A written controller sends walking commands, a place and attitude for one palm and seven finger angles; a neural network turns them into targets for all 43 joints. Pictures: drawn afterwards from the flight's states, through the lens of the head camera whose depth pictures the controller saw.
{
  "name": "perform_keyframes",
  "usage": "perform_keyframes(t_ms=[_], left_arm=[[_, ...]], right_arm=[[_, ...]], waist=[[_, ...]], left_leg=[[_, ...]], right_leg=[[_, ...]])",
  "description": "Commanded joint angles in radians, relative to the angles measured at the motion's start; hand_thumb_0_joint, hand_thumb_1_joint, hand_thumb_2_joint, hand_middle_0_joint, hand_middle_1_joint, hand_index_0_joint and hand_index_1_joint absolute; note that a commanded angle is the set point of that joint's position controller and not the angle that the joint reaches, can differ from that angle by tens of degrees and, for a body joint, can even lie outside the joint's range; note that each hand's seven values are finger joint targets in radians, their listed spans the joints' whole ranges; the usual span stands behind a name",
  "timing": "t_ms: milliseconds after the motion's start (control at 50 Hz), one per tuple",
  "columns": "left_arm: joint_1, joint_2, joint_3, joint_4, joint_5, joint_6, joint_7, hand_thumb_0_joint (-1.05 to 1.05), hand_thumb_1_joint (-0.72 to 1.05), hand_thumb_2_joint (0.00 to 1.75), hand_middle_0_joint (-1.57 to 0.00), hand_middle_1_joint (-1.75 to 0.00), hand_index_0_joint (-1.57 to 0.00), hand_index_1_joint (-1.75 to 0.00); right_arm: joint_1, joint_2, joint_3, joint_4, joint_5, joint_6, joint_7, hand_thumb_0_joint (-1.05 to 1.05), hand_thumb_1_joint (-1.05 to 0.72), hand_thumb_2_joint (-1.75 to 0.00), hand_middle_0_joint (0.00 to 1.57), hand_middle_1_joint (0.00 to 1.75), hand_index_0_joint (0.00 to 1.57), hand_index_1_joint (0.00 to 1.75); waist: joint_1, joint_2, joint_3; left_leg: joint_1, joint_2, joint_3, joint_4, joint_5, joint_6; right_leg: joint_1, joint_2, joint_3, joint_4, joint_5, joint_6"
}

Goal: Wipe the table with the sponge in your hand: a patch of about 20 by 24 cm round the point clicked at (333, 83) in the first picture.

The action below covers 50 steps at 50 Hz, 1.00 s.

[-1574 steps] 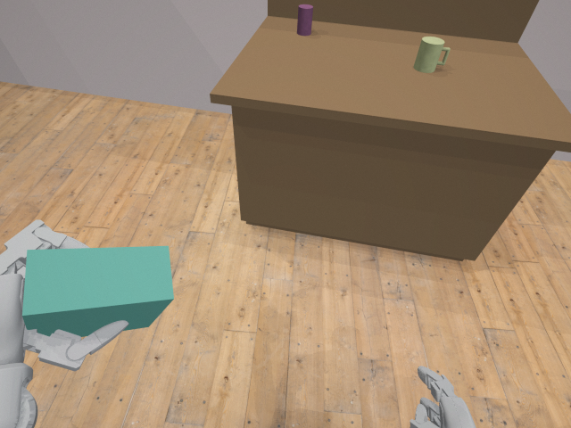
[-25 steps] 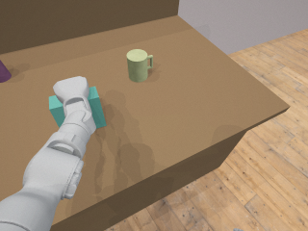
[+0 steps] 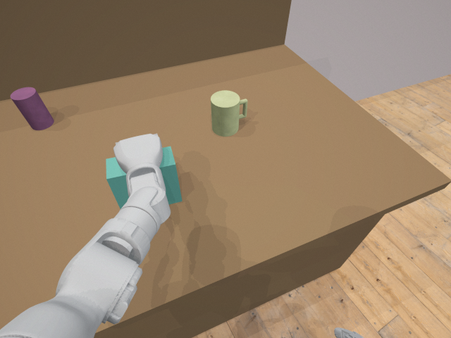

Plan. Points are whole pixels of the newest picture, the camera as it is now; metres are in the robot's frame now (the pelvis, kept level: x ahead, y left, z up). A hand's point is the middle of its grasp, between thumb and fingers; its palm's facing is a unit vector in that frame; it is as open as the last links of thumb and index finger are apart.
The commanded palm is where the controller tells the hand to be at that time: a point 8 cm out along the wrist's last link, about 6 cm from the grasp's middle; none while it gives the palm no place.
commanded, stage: wipe back along the third lane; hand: left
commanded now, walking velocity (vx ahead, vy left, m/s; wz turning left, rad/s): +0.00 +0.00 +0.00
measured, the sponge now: (148, 187) +0.42 +0.19 +0.00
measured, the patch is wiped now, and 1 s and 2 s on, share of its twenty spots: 1.00 1.00 1.00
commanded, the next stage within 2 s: slide back across to the middle lane in 1.26 s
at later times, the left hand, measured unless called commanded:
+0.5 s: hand (152, 192) +0.37 +0.16 +0.05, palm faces +0.00 -0.04 -1.00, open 10.1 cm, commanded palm +0.33 +0.14 +0.08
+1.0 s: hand (162, 212) +0.33 +0.14 +0.05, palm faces +0.00 -0.04 -1.00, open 10.1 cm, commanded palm +0.28 +0.12 +0.08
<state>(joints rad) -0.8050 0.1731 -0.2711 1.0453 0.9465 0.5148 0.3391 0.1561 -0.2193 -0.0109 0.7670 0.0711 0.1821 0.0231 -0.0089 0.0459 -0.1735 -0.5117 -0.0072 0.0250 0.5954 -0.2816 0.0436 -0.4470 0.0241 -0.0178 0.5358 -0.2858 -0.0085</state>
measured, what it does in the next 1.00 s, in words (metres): stands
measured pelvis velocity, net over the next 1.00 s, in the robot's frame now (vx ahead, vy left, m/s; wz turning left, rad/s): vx -0.01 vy -0.04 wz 0.01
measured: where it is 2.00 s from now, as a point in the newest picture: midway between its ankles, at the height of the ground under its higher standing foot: outside the picture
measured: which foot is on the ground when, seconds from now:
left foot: down 0.00-1.00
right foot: down 0.00-1.00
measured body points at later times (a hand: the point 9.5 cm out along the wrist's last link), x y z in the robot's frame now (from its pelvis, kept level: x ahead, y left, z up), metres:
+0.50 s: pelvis +0.01 -0.02 +0.01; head +0.00 -0.04 +0.46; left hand +0.37 +0.16 +0.10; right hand +0.22 -0.24 -0.09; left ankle +0.00 +0.09 -0.73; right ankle -0.02 -0.12 -0.73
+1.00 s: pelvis -0.01 -0.04 +0.01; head -0.03 -0.07 +0.45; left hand +0.32 +0.13 +0.10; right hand +0.22 -0.24 -0.09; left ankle +0.00 +0.09 -0.73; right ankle -0.02 -0.12 -0.73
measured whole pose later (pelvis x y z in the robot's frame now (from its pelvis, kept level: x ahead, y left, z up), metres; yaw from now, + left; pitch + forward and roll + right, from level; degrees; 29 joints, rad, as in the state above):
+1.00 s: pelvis -0.01 -0.04 +0.01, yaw +1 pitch +3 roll +0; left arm -0.39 0.15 -0.43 0.53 0.98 0.61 0.25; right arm 0.03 -0.24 0.02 0.67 0.10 0.24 0.02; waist 0.06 0.06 -0.13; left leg -0.32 0.01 0.01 0.52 -0.25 0.00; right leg -0.29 0.04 -0.03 0.53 -0.29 -0.06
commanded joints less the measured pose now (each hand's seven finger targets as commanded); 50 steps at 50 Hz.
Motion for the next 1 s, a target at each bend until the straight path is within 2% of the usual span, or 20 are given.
perform_keyframes(t_ms=[0, 20, 40, 80, 120, 220, 300, 360, 400, 460, 500, 560, 600, 640, 700, 740, 760, 860, 940, 980], left_arm=[[-0.275, 0.016, -0.026, -0.121, 0.023, 0.011, -0.033, 0.0, 0.1, 1.3, -1.2, -1.6, -1.2, -1.6], [-0.254, 0.023, -0.019, -0.122, 0.02, 0.014, -0.033, 0.0, 0.1, 1.3, -1.2, -1.6, -1.2, -1.6], [-0.21, 0.037, -0.008, -0.127, 0.023, 0.021, -0.035, 0.0, 0.1, 1.3, -1.2, -1.6, -1.2, -1.6], [-0.187, -0.01, -0.048, -0.168, 0.027, 0.026, -0.043, 0.0, 0.1, 1.3, -1.2, -1.6, -1.2, -1.6], [-0.127, -0.02, -0.056, -0.223, 0.016, 0.036, -0.051, 0.0, 0.1, 1.3, -1.2, -1.6, -1.2, -1.6], [-0.073, -0.043, -0.097, -0.311, 0.015, 0.072, -0.072, 0.0, 0.1, 1.3, -1.2, -1.6, -1.2, -1.6], [0.034, -0.004, -0.069, -0.386, 0.011, 0.086, -0.089, 0.0, 0.1, 1.3, -1.2, -1.6, -1.2, -1.6], [0.07, -0.029, -0.112, -0.433, 0.013, 0.096, -0.105, 0.0, 0.1, 1.3, -1.2, -1.6, -1.2, -1.6], [0.101, -0.004, -0.088, -0.469, 0.004, 0.097, -0.112, 0.0, 0.1, 1.3, -1.2, -1.6, -1.2, -1.6], [0.128, -0.008, -0.109, -0.503, 0.01, 0.104, -0.12, 0.0, 0.1, 1.3, -1.2, -1.6, -1.2, -1.6], [0.129, -0.009, -0.109, -0.52, 0.012, 0.102, -0.125, 0.0, 0.1, 1.3, -1.2, -1.6, -1.2, -1.6], [0.189, -0.007, -0.115, -0.546, 0.017, 0.098, -0.128, 0.0, 0.1, 1.3, -1.2, -1.6, -1.2, -1.6], [0.151, -0.04, -0.151, -0.571, 0.017, 0.093, -0.135, 0.0, 0.1, 1.3, -1.2, -1.6, -1.2, -1.6], [0.19, -0.003, -0.116, -0.565, 0.018, 0.092, -0.127, 0.0, 0.1, 1.3, -1.2, -1.6, -1.2, -1.6], [0.189, -0.036, -0.145, -0.594, 0.017, 0.089, -0.128, 0.0, 0.1, 1.3, -1.2, -1.6, -1.2, -1.6], [0.213, -0.012, -0.129, -0.584, 0.019, 0.093, -0.122, 0.0, 0.1, 1.3, -1.2, -1.6, -1.2, -1.6], [0.202, -0.036, -0.154, -0.589, 0.02, 0.094, -0.123, 0.0, 0.1, 1.3, -1.2, -1.6, -1.2, -1.6], [0.204, -0.026, -0.143, -0.587, 0.013, 0.089, -0.119, 0.0, 0.1, 1.3, -1.2, -1.6, -1.2, -1.6], [0.252, -0.023, -0.132, -0.601, 0.006, 0.083, -0.117, 0.0, 0.1, 1.3, -1.2, -1.6, -1.2, -1.6], [0.268, -0.046, -0.158, -0.619, 0.005, 0.085, -0.12, 0.0, 0.1, 1.3, -1.2, -1.6, -1.2, -1.6]], right_arm=[[-0.111, -0.137, -0.036, -0.138, 0.001, -0.02, -0.019, 0.0, -0.9, -0.9, 0.2, 0.3, 0.2, 0.3], [-0.112, -0.137, -0.035, -0.14, -0.001, -0.015, -0.021, 0.0, -0.9, -0.9, 0.2, 0.3, 0.2, 0.3], [-0.123, -0.135, -0.032, -0.148, -0.001, -0.01, -0.021, 0.0, -0.9, -0.9, 0.2, 0.3, 0.2, 0.3], [-0.142, -0.132, -0.033, -0.161, -0.002, 0.0, -0.019, 0.0, -0.9, -0.9, 0.2, 0.3, 0.2, 0.3], [-0.165, -0.132, -0.032, -0.181, 0.0, 0.009, -0.015, 0.0, -0.9, -0.9, 0.2, 0.3, 0.2, 0.3], [-0.215, -0.133, -0.026, -0.202, 0.006, 0.031, -0.01, 0.0, -0.9, -0.9, 0.2, 0.3, 0.2, 0.3], [-0.247, -0.138, -0.022, -0.217, 0.009, 0.039, -0.009, 0.0, -0.9, -0.9, 0.2, 0.3, 0.2, 0.3], [-0.27, -0.135, -0.013, -0.23, 0.015, 0.042, -0.009, 0.0, -0.9, -0.9, 0.2, 0.3, 0.2, 0.3], [-0.28, -0.138, -0.014, -0.238, 0.018, 0.04, -0.009, 0.0, -0.9, -0.9, 0.2, 0.3, 0.2, 0.3], [-0.299, -0.135, -0.007, -0.245, 0.022, 0.039, -0.013, 0.0, -0.9, -0.9, 0.2, 0.3, 0.2, 0.3], [-0.3, -0.134, -0.008, -0.248, 0.023, 0.036, -0.013, 0.0, -0.9, -0.9, 0.2, 0.3, 0.2, 0.3], [-0.311, -0.135, -0.007, -0.255, 0.023, 0.033, -0.01, 0.0, -0.9, -0.9, 0.2, 0.3, 0.2, 0.3], [-0.322, -0.129, -0.008, -0.26, 0.026, 0.032, -0.009, 0.0, -0.9, -0.9, 0.2, 0.3, 0.2, 0.3], [-0.322, -0.134, -0.008, -0.256, 0.025, 0.028, -0.011, 0.0, -0.9, -0.9, 0.2, 0.3, 0.2, 0.3], [-0.334, -0.128, -0.009, -0.264, 0.028, 0.025, -0.005, 0.0, -0.9, -0.9, 0.2, 0.3, 0.2, 0.3], [-0.34, -0.132, -0.006, -0.262, 0.028, 0.023, -0.006, 0.0, -0.9, -0.9, 0.2, 0.3, 0.2, 0.3], [-0.346, -0.129, -0.006, -0.262, 0.028, 0.022, -0.006, 0.0, -0.9, -0.9, 0.2, 0.3, 0.2, 0.3], [-0.351, -0.126, -0.006, -0.262, 0.031, 0.012, -0.008, 0.0, -0.9, -0.9, 0.2, 0.3, 0.2, 0.3], [-0.357, -0.125, -0.007, -0.268, 0.03, 0.008, -0.004, 0.0, -0.9, -0.9, 0.2, 0.3, 0.2, 0.3], [-0.365, -0.124, -0.006, -0.274, 0.031, 0.008, 0.0, 0.0, -0.9, -0.9, 0.2, 0.3, 0.2, 0.3]], waist=[[-0.021, -0.081, -0.22], [-0.018, -0.103, -0.227], [-0.003, -0.085, -0.231], [-0.009, -0.105, -0.227], [0.008, -0.089, -0.246], [0.014, -0.106, -0.221], [0.035, -0.124, -0.233], [0.036, -0.118, -0.182], [0.043, -0.141, -0.186], [0.047, -0.118, -0.15], [0.047, -0.141, -0.16], [0.057, -0.13, -0.153], [0.045, -0.124, -0.14], [0.057, -0.132, -0.142], [0.053, -0.144, -0.134], [0.061, -0.138, -0.116], [0.057, -0.126, -0.102], [0.063, -0.133, -0.093], [0.073, -0.139, -0.103], [0.071, -0.154, -0.088]], left_leg=[[0.248, 0.033, -0.048, -0.066, 0.281, -0.01], [0.253, 0.032, -0.045, -0.062, 0.287, -0.009], [0.254, 0.028, -0.044, -0.064, 0.3, -0.012], [0.266, 0.026, -0.039, -0.054, 0.333, -0.012], [0.279, 0.022, -0.036, -0.052, 0.362, -0.012], [0.286, 0.013, -0.037, -0.054, 0.38, -0.01], [0.283, 0.002, -0.028, -0.052, 0.411, -0.009], [0.278, -0.002, -0.026, -0.066, 0.369, -0.008], [0.275, -0.004, -0.025, -0.07, 0.364, -0.006], [0.276, -0.008, -0.024, -0.081, 0.331, -0.007], [0.277, -0.007, -0.026, -0.084, 0.323, -0.006], [0.28, -0.01, -0.025, -0.087, 0.311, -0.007], [0.285, -0.007, -0.025, -0.09, 0.291, -0.005], [0.282, -0.012, -0.022, -0.092, 0.267, -0.004], [0.283, -0.009, -0.026, -0.094, 0.266, -0.004], [0.277, -0.011, -0.025, -0.101, 0.234, -0.006], [0.279, -0.011, -0.023, -0.103, 0.221, -0.006], [0.279, -0.013, -0.024, -0.112, 0.177, -0.005], [0.278, -0.015, -0.018, -0.106, 0.186, -0.005], [0.276, -0.014, -0.019, -0.109, 0.182, -0.004]], right_leg=[[0.062, 0.012, -0.032, -0.057, 0.279, -0.051], [0.077, 0.013, -0.029, -0.056, 0.292, -0.05], [0.09, 0.011, -0.027, -0.056, 0.308, -0.053], [0.105, 0.008, -0.025, -0.056, 0.364, -0.053], [0.138, 0.007, -0.025, -0.053, 0.403, -0.056], [0.168, 0.004, -0.024, -0.056, 0.446, -0.06], [0.24, -0.006, -0.012, -0.049, 0.537, -0.062], [0.225, -0.004, -0.007, -0.061, 0.498, -0.063], [0.25, -0.006, -0.003, -0.064, 0.508, -0.063], [0.236, -0.006, 0.008, -0.075, 0.465, -0.064], [0.244, -0.005, 0.006, -0.073, 0.45, -0.064], [0.243, -0.005, 0.014, -0.076, 0.436, -0.065], [0.227, -0.005, 0.011, -0.081, 0.401, -0.065], [0.228, -0.002, 0.023, -0.088, 0.368, -0.064], [0.227, -0.003, 0.019, -0.084, 0.368, -0.066], [0.214, -0.001, 0.024, -0.094, 0.313, -0.065], [0.199, -0.001, 0.025, -0.099, 0.291, -0.064], [0.188, 0.0, 0.029, -0.114, 0.213, -0.063], [0.208, -0.001, 0.036, -0.109, 0.236, -0.062], [0.203, -0.002, 0.036, -0.115, 0.224, -0.06]])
